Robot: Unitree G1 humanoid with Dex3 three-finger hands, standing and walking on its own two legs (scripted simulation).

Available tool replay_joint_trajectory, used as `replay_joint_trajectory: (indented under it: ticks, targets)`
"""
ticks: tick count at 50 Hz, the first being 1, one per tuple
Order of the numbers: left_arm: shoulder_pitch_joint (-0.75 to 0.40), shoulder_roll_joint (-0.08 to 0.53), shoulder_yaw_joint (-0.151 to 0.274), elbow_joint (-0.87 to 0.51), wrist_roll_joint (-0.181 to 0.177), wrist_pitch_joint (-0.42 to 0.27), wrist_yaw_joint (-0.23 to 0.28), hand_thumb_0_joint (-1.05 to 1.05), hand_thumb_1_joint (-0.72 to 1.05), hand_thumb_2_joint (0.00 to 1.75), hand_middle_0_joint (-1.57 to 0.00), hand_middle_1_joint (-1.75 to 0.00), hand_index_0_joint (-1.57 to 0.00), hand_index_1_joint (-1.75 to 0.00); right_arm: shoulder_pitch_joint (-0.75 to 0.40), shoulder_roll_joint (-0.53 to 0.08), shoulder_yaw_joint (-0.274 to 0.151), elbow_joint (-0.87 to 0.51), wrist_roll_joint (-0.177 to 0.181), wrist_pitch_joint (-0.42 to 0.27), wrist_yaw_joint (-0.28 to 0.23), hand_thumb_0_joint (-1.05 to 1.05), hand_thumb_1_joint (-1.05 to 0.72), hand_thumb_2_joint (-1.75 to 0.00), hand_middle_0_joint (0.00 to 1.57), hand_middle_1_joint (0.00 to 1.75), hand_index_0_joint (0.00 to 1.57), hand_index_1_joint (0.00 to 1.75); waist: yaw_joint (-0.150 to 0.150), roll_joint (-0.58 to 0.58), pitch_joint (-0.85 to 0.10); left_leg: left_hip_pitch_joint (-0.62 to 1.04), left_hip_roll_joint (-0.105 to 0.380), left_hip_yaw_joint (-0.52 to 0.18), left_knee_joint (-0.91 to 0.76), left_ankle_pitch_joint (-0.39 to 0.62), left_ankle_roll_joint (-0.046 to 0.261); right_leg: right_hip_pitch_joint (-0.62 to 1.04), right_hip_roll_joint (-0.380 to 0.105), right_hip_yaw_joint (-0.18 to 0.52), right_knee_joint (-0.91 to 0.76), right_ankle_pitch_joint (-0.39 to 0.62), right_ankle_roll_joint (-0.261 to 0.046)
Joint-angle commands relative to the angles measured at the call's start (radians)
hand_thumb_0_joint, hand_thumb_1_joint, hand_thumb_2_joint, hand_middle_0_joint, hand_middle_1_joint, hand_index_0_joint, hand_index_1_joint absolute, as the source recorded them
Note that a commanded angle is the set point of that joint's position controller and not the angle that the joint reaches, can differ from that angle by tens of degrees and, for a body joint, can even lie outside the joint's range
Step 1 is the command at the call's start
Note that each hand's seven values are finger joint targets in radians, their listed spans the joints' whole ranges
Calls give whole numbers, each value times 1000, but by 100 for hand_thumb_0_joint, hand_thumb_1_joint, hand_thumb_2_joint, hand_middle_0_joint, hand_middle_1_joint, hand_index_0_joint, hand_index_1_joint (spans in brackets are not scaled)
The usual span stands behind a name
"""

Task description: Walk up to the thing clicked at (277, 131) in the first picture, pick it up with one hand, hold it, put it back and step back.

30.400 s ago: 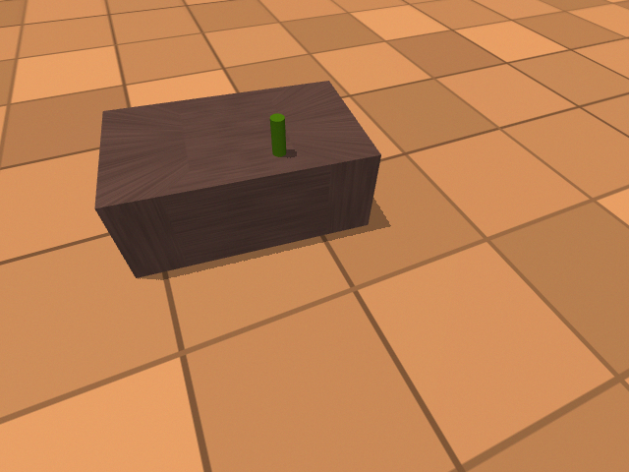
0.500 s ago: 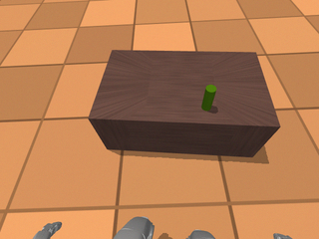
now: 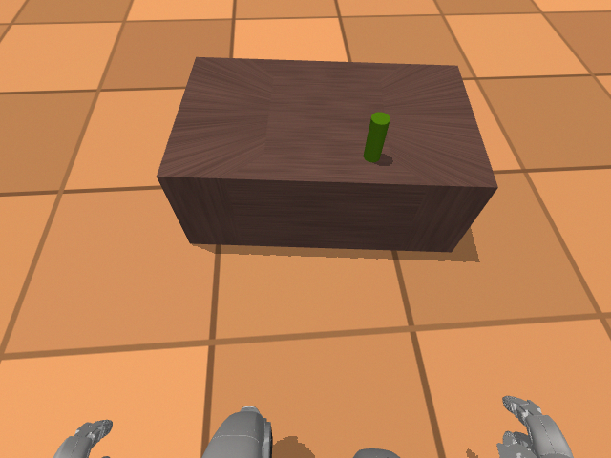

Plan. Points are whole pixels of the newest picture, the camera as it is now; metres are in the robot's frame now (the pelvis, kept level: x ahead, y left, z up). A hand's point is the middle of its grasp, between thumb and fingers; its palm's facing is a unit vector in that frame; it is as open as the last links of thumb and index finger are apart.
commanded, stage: step back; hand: right
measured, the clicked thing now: (375, 138) +0.92 -0.17 -0.29
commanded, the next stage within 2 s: stand in 1.52 s
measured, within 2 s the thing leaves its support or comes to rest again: neither
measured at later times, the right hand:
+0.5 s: hand out of the picture -0.04 -0.26 -0.13, palm faces -0.10 +0.90 -0.42, open 7.4 cm
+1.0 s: hand out of the picture -0.13 -0.25 -0.13, palm faces -0.07 +0.93 -0.35, open 7.4 cm
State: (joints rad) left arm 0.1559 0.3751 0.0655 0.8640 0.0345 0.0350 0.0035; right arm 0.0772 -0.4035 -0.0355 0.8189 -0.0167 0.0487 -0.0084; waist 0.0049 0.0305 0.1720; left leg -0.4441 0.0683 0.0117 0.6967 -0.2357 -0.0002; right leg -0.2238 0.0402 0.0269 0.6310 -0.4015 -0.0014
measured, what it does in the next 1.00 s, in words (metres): walks backwards: left foot, then right foot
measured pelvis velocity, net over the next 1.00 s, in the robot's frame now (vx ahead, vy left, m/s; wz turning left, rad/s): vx -0.20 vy -0.01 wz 0.04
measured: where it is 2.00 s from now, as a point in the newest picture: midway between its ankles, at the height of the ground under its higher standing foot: outside the picture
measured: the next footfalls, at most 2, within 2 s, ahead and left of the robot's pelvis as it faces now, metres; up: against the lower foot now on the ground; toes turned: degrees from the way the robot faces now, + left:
left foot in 0.28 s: -0.13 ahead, +0.11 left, +0.00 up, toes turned +2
right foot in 0.58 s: -0.16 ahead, -0.14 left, +0.00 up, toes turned +1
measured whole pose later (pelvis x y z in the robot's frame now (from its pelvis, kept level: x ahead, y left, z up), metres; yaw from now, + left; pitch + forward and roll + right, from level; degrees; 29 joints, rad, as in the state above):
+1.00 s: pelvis -0.20 -0.01 +0.01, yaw +2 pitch -2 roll +0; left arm 0.18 0.41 0.06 1.00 0.02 0.01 -0.02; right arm 0.22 -0.33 -0.03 1.00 -0.04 -0.02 0.02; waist 0.00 -0.03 0.06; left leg -0.27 -0.03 -0.02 0.55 -0.26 0.02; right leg -0.26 -0.03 0.01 0.69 -0.49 -0.02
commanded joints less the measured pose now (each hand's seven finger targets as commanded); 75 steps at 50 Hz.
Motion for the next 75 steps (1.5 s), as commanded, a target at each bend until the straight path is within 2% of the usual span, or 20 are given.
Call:
replay_joint_trajectory:
  ticks: [1,4,10,13,15,16,19,25,28,30,31,34,40,44,51,55,59,61,66,75]
  targets:
    - [28,385,102,-97,12,-30,15,0,90,90,-20,-30,-20,-30,-23,-180,-67,-78,12,-11,-35,0,-90,-90,20,30,20,30,60,-286,-167,-51,-132,-154,396,-402,-4,-116,-477,535,-289,431,-328]
    - [-98,257,70,-122,4,-29,25,0,90,90,-20,-30,-20,-30,71,-179,-61,-28,26,-18,-31,0,-90,-90,20,30,20,30,-27,-140,-165,-29,-174,-165,499,-276,1,-74,-283,182,-157,602,-218]
    - [-6,244,67,-142,12,-8,37,0,90,90,-20,-30,-20,-30,76,-146,-52,-44,-4,-37,-27,0,-90,-90,20,30,20,30,34,-217,-213,-1,-98,-37,43,-278,-6,153,-265,153,-43,688,-185]
    - [-32,240,58,-151,-8,14,27,0,90,90,-20,-30,-20,-30,165,-154,-64,5,-9,-46,-25,0,-90,-90,20,30,20,30,0,-177,-247,202,-96,7,-290,57,10,52,-224,127,78,557,-120]
    - [-25,174,33,-178,-22,14,23,0,90,90,-20,-30,-20,-30,93,-343,-98,-27,-12,-45,-19,0,-90,-90,20,30,20,30,10,173,-259,274,287,-467,-330,376,213,-231,10,-27,307,-76,-20]
    - [-91,221,57,-167,-11,18,34,0,90,90,-20,-30,-20,-30,101,-378,-107,-31,-13,-48,-20,0,-90,-90,20,30,20,30,-53,180,-248,158,388,-594,-351,409,332,-198,7,82,513,-274,-5]
    - [-10,209,58,-112,-25,26,23,0,90,90,-20,-30,-20,-30,21,-260,-74,-26,-18,-55,-37,0,-90,-90,20,30,20,30,35,35,-224,183,227,-290,-256,440,245,-230,27,171,657,-149,-23]
    - [16,191,52,-73,-6,-16,-9,0,90,90,-20,-30,-20,-30,60,-238,-80,-12,-32,-57,-20,0,-90,-90,20,30,20,30,-19,153,-212,252,174,-255,-300,-119,208,-125,-40,28,102,-145,4]
    - [135,183,60,27,-1,-39,-3,0,90,90,-20,-30,-20,-30,40,-244,-76,-2,-28,-34,-6,0,-90,-90,20,30,20,30,34,136,-207,112,116,-168,-219,-173,147,118,4,-51,-267,32,-38]
    - [136,295,91,21,25,-59,5,0,90,90,-20,-30,-20,-30,48,-115,-38,-30,-12,-39,-1,0,-90,-90,20,30,20,30,39,-192,-173,-211,-76,-62,63,-286,12,195,-263,448,-363,-192,-127]
    - [42,377,101,-11,22,-57,5,0,90,90,-20,-30,-20,-30,-7,-168,-57,-24,-12,-41,-15,0,-90,-90,20,30,20,30,67,-212,-121,-65,-60,-157,154,-340,-13,-126,-440,578,-403,-328,-258]
    - [-83,265,65,-28,14,-74,9,0,90,90,-20,-30,-20,-30,49,-169,-58,37,6,-54,-2,0,-90,-90,20,30,20,30,-8,-110,-57,4,-89,-130,198,-190,-9,-131,-271,277,-312,-64,-180]
    - [-47,259,49,0,5,-59,-7,0,90,90,-20,-30,-20,-30,109,-149,-59,88,-9,-85,9,0,-90,-90,20,30,20,30,-8,-181,-120,245,-105,-5,-250,-120,0,-87,-237,176,-196,53,-132]
    - [-27,224,35,35,-18,-48,-2,0,90,90,-20,-30,-20,-30,99,-277,-88,91,-20,-100,8,0,-90,-90,20,30,20,30,-2,67,-153,202,224,-530,-452,-367,219,-134,-73,3,151,-155,-30]
    - [48,181,36,113,-11,-75,1,0,90,90,-20,-30,-20,-30,28,-181,-52,98,-2,-83,7,0,-90,-90,20,30,20,30,48,95,-197,119,77,-231,-291,55,88,155,-51,-45,-240,121,-32]
    - [-66,297,53,79,5,-83,1,0,90,90,-20,-30,-20,-30,67,-147,-48,120,-7,-78,2,0,-90,-90,20,30,20,30,9,-137,-114,45,-65,-70,-11,-232,-5,31,-376,330,-358,-147,-207]
    - [-110,236,27,76,-10,-84,3,0,90,90,-20,-30,-20,-30,100,-132,-44,161,-7,-100,5,0,-90,-90,20,30,20,30,-17,-139,-166,241,-32,-88,-230,134,23,14,-247,86,-208,375,-100]
    - [-110,219,24,80,-23,-75,-2,0,90,90,-20,-30,-20,-30,85,-164,-46,163,-7,-105,6,0,-90,-90,20,30,20,30,6,-75,-194,217,31,-176,-238,252,69,55,-141,-5,-153,265,-34]
    - [-93,206,23,106,-25,-77,10,0,90,90,-20,-30,-20,-30,53,-172,-46,169,4,-101,-4,0,-90,-90,20,30,20,30,17,9,-273,278,57,-170,-188,555,88,143,-142,-33,-118,420,-34]
    - [-109,210,14,136,-20,-67,11,0,90,90,-20,-30,-20,-30,-52,-153,-42,161,0,-84,-5,0,-90,-90,20,30,20,30,27,15,-224,191,40,-168,-231,275,70,158,-151,-24,-177,282,-44]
